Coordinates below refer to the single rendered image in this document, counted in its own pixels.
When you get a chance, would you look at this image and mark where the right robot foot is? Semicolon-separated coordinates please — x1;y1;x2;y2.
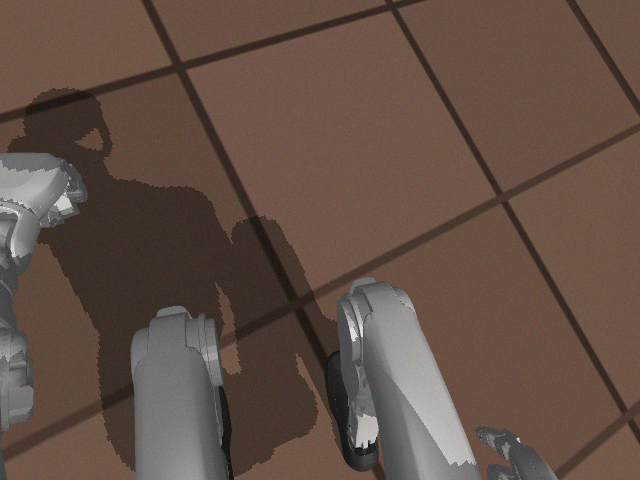
325;350;379;472

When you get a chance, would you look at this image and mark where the left robot hand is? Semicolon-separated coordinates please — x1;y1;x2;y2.
0;152;88;228

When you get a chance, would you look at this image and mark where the right robot hand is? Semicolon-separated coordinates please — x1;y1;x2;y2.
476;426;558;480

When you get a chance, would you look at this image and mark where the small box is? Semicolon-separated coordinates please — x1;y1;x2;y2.
49;195;80;219

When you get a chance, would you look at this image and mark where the left robot foot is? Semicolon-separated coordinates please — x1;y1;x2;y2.
218;386;234;480

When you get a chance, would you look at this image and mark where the left robot arm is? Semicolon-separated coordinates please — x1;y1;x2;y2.
0;201;41;480

